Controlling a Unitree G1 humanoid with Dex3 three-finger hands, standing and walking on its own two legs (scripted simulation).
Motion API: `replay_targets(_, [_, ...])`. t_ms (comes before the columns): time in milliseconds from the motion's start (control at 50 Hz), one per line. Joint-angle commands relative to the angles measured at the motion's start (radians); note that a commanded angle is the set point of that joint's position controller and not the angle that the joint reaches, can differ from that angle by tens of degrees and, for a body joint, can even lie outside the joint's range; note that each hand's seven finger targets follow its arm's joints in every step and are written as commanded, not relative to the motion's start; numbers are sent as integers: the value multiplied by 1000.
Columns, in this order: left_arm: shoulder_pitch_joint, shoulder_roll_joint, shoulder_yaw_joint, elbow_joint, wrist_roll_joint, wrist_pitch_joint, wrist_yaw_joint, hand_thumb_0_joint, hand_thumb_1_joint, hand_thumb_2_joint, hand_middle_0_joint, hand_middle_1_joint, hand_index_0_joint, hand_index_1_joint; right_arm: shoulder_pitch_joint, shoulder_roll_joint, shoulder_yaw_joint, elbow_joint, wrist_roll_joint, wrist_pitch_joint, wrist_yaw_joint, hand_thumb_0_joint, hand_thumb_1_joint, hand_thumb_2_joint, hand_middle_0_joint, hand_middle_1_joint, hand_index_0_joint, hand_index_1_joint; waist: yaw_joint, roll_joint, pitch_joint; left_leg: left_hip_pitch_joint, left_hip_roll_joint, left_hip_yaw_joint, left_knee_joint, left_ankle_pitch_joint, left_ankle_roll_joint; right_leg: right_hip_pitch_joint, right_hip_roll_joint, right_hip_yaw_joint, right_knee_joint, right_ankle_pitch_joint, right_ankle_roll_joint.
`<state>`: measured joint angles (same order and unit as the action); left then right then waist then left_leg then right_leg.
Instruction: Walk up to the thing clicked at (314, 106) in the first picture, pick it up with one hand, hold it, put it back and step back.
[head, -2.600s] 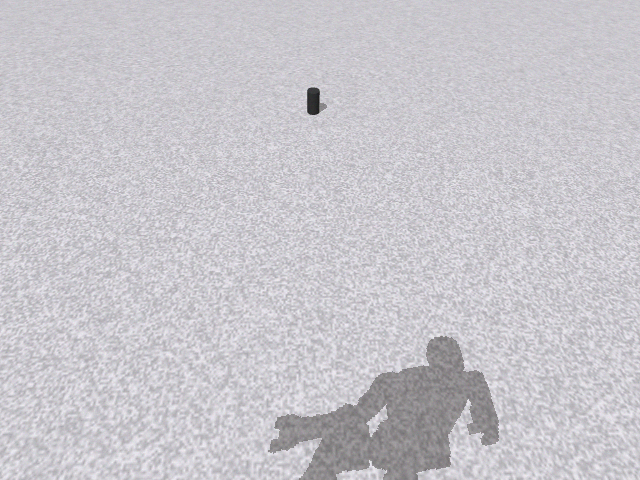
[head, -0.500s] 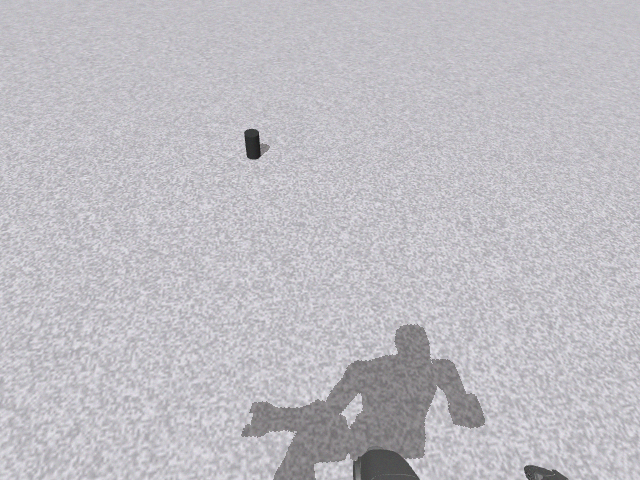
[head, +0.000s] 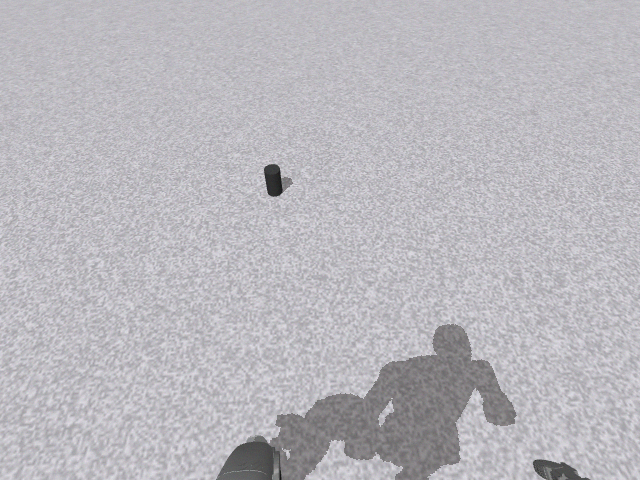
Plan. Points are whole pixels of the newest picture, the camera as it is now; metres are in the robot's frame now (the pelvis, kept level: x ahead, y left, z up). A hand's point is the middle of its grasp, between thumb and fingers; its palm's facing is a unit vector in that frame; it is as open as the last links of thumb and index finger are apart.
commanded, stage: walk up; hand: left
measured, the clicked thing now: (273, 180) +1.37 +0.25 -0.71
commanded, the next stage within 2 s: none
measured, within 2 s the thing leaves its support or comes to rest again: neither
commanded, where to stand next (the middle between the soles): +1.01 +0.06 m, yaw -2 degrees
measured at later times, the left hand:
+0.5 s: hand (164, 320) +0.38 +0.29 -0.14, palm faces -0.10 -0.93 -0.36, open 7.4 cm
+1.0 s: hand (165, 272) +0.50 +0.33 -0.16, palm faces +0.00 -0.93 -0.36, open 7.4 cm
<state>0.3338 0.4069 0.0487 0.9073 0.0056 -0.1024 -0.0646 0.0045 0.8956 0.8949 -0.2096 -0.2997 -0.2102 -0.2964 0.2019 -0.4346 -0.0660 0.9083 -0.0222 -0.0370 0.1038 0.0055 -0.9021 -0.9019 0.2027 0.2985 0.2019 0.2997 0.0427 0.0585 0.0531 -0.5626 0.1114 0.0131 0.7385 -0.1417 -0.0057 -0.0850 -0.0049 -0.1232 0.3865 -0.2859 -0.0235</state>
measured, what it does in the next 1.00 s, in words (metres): walks ahead: left foot, then right foot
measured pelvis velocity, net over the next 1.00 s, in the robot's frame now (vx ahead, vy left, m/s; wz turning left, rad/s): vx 0.48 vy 0.04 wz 0.01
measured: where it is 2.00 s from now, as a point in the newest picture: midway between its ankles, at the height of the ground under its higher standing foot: (311, 284)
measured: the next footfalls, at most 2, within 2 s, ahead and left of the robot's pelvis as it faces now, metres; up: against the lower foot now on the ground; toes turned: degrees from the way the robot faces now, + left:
left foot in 0.12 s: +0.24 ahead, +0.15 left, +0.00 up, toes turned +6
right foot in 0.54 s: +0.46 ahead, -0.12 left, +0.00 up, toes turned -6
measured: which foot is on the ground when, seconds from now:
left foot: up 0.00-0.10, down 0.12-0.56, up 0.58-0.96, down 0.98-1.00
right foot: down 0.00-0.14, up 0.16-0.52, down 0.54-1.00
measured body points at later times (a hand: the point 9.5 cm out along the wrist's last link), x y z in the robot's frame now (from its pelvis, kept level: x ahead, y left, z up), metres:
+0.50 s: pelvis +0.27 +0.02 -0.01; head +0.29 +0.01 +0.44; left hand +0.38 +0.34 -0.11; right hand +0.31 -0.31 -0.12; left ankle +0.20 +0.14 -0.74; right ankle +0.41 -0.12 -0.72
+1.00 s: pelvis +0.48 +0.04 -0.02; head +0.49 +0.06 +0.43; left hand +0.50 +0.38 -0.14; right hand +0.58 -0.29 -0.11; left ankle +0.58 +0.16 -0.74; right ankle +0.42 -0.11 -0.74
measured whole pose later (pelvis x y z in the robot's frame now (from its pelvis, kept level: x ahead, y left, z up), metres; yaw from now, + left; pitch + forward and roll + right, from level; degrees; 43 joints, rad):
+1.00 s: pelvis +0.48 +0.04 -0.02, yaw +1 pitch -2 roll -1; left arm 0.36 0.45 0.05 0.91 0.01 -0.07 -0.06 0.01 0.90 0.90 -0.21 -0.30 -0.21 -0.30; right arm 0.25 -0.43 -0.08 0.91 -0.03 -0.06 0.09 0.01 -0.90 -0.90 0.20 0.30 0.20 0.30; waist 0.04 -0.01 0.04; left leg -0.40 0.06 0.07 0.61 -0.16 0.02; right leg -0.14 -0.09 -0.09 0.64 -0.42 0.00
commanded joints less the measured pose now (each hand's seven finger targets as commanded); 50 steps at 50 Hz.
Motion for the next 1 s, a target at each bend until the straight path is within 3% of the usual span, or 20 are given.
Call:
replay_targets(0, [-42, 299, 91, -86, 1, -28, 24, 0, 900, 900, -200, -300, -200, -300, -115, -150, -55, -109, 4, -42, 1, 0, -900, -900, 200, 300, 200, 300, 4, -137, 1, 122, -4, 36, -147, 82, 23, -57, -247, 122, -136, 135, -152])
replay_targets(60, [-64, 314, 87, -88, 4, -16, 32, 0, 900, 900, -200, -300, -200, -300, -15, -163, -68, -80, 3, -43, -7, 0, -900, -900, 200, 300, 200, 300, -63, -107, -44, 302, -44, 72, -198, 32, 54, -58, -253, 98, 21, 304, -134])
replay_targets(80, [-14, 277, 73, -86, 1, -7, 35, 0, 900, 900, -200, -300, -200, -300, 73, -201, -82, -48, -6, -50, -16, 0, -900, -900, 200, 300, 200, 300, -92, -7, -105, 473, -87, 93, -232, -47, 82, -107, -176, 29, 251, 386, -108])
replay_targets(100, [32, 214, 45, -92, -2, -3, 40, 0, 900, 900, -200, -300, -200, -300, 228, -266, -109, -14, -27, -55, -32, 0, -900, -900, 200, 300, 200, 300, -161, 132, -194, 705, 17, -81, -253, -191, 148, -306, -127, 16, 562, 281, -69])
replay_targets(120, [69, 156, 34, -115, -24, -3, 41, 0, 900, 900, -200, -300, -200, -300, 268, -357, -130, -49, -21, -61, -46, 0, -900, -900, 200, 300, 200, 300, -159, 307, -252, 892, 298, -615, -374, -277, 256, -612, 52, 43, 822, -168, -18])
replay_targets(140, [-3, 260, 49, -97, -17, 0, 55, 0, 900, 900, -200, -300, -200, -300, 240, -356, -135, -60, 26, -59, -49, 0, -900, -900, 200, 300, 200, 300, -168, 131, -256, 814, 340, -703, -454, -277, 310, -623, 1, 181, 873, -242, -42])
replay_targets(220, [30, 234, 39, -41, -27, 5, 40, 0, 900, 900, -200, -300, -200, -300, 82, -222, -67, -93, 34, -65, -71, 0, -900, -900, 200, 300, 200, 300, -58, 74, -60, 488, 189, -181, -435, 195, 205, -497, -96, 218, 758, -51, -13])
replay_targets(340, [-84, 192, 42, -81, 0, 21, -4, 0, 900, 900, -200, -300, -200, -300, 69, -240, -70, -125, 17, -83, -65, 0, -900, -900, 200, 300, 200, 300, -66, 65, 9, 419, 172, -60, -488, 120, 257, -475, -134, 118, 431, 38, 25])
replay_targets(460, [-89, 194, 68, -57, 2, 15, -12, 0, 900, 900, -200, -300, -200, -300, 44, -241, -68, -140, 23, -69, -60, 0, -900, -900, 200, 300, 200, 300, -29, 47, -29, 292, 112, 0, -359, -34, 180, -161, -57, 30, 230, 188, -5])
replay_targets(500, [10, 235, 90, -33, 5, 4, 4, 0, 900, 900, -200, -300, -200, -300, 61, -204, -51, -144, 19, -63, -62, 0, -900, -900, 200, 300, 200, 300, 36, -69, -82, 216, 66, 32, -109, 51, 140, 57, -32, 48, 179, 95, -33])
replay_targets(520, [107, 298, 112, -25, 11, -8, 17, 0, 900, 900, -200, -300, -200, -300, 107, -144, -30, -150, 20, -66, -61, 0, -900, -900, 200, 300, 200, 300, 81, -270, -144, 107, -33, 109, 202, -5, 97, 183, -163, 249, 63, -49, -78])
replay_targets(540, [151, 385, 125, -45, 7, -15, 28, 0, 900, 900, -200, -300, -200, -300, 135, -120, -17, -166, 26, -63, -62, 0, -900, -900, 200, 300, 200, 300, 75, -375, -175, -105, -145, 75, 425, -362, 52, 288, -437, 731, -101, -109, -195])
replay_targets(560, [120, 388, 114, -49, -13, -11, 31, 0, 900, 900, -200, -300, -200, -300, 75, -207, -40, -143, 17, -48, -76, 0, -900, -900, 200, 300, 200, 300, 81, -235, -127, -108, -94, -44, 503, -388, 49, 165, -474, 813, -136, -168, -247])
replay_targets(620, [-44, 297, 87, -84, -16, -9, 41, 0, 900, 900, -200, -300, -200, -300, 106, -203, -40, -88, 32, -39, -68, 0, -900, -900, 200, 300, 200, 300, -8, -202, -30, -64, -22, -88, 421, -212, 50, -9, -314, 447, -135, -73, -185])
replay_targets(660, [-76, 265, 77, -94, -13, -13, 38, 0, 900, 900, -200, -300, -200, -300, 160, -195, -45, -54, 20, -28, -54, 0, -900, -900, 200, 300, 200, 300, -40, -223, -8, 17, -10, -62, 327, -158, 31, -114, -264, 317, -166, -40, -173])
replay_targets(860, [-34, 298, 86, -103, 1, -14, 25, 0, 900, 900, -200, -300, -200, -300, -18, -157, -60, -93, 0, -36, -12, 0, -900, -900, 200, 300, 200, 300, 3, -166, 12, 164, -19, 41, -132, -5, 11, -174, -251, 186, -139, -164, -169])
replay_targets(920, [-83, 296, 77, -111, 7, -5, 26, 0, 900, 900, -200, -300, -200, -300, 81, -182, -71, -64, -2, -44, -21, 0, -900, -900, 200, 300, 200, 300, -76, -123, -11, 365, -43, 63, -166, -61, 32, -270, -243, 159, -10, -139, -143])
replay_targets(940, [-76, 256, 62, -111, 18, -4, 28, 0, 900, 900, -200, -300, -200, -300, 201, -217, -86, -29, -1, -51, -34, 0, -900, -900, 200, 300, 200, 300, -139, -24, -77, 538, -52, 28, -189, -126, 54, -320, -206, 126, 211, 20, -114])
replay_targets(960, [-23, 179, 36, -111, 7, -1, 29, 0, 900, 900, -200, -300, -200, -300, 302, -290, -108, -10, -11, -61, -52, 0, -900, -900, 200, 300, 200, 300, -172, 221, -123, 647, 86, -200, -350, -364, 99, -438, -99, 27, 566, 31, -58])
replay_targets(980, [-1, 165, 32, -107, -10, 7, 33, 0, 900, 900, -200, -300, -200, -300, 289, -358, -118, -45, -3, -66, -59, 0, -900, -900, 200, 300, 200, 300, -155, 283, -75, 664, 296, -665, -556, -507, 165, -658, 61, 68, 737, -222, -22])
